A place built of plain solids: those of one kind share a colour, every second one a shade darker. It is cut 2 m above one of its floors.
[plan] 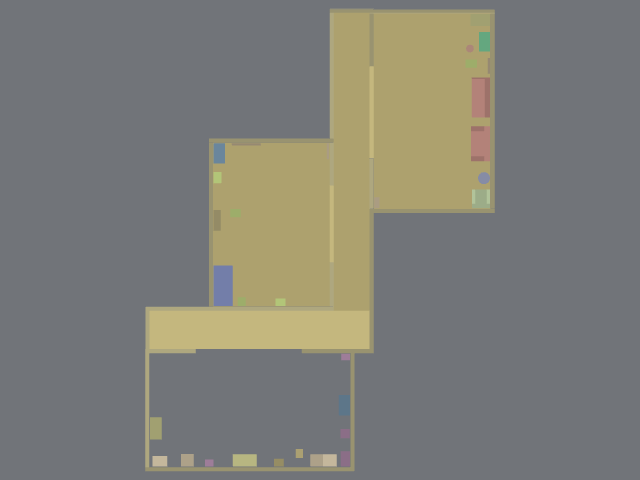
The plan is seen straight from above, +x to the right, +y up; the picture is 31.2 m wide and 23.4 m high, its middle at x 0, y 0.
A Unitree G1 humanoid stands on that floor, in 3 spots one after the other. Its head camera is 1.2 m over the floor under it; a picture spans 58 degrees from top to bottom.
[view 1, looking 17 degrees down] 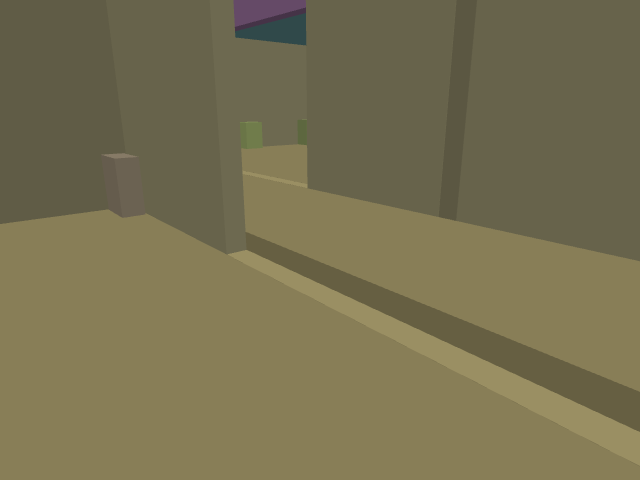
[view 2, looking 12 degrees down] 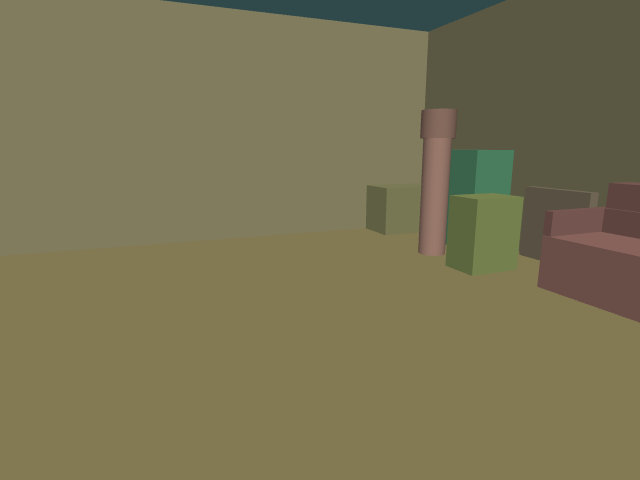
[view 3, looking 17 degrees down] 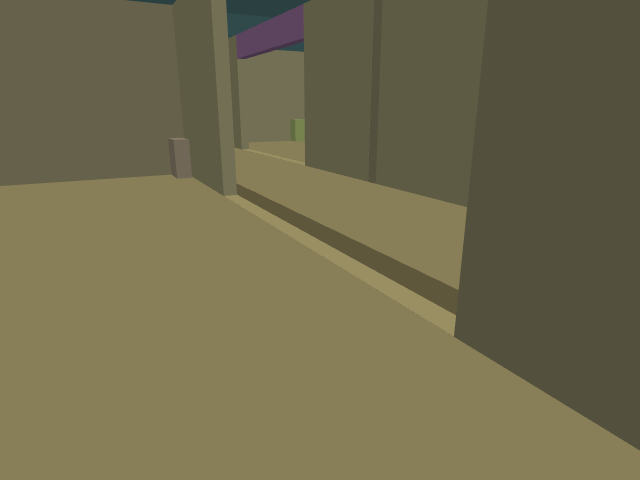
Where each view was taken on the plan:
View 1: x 4.26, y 7.19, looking -130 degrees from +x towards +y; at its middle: floor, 3.55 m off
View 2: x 4.26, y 5.26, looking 68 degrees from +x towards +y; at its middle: floor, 5.77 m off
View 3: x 4.26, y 9.99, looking -118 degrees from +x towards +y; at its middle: floor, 4.10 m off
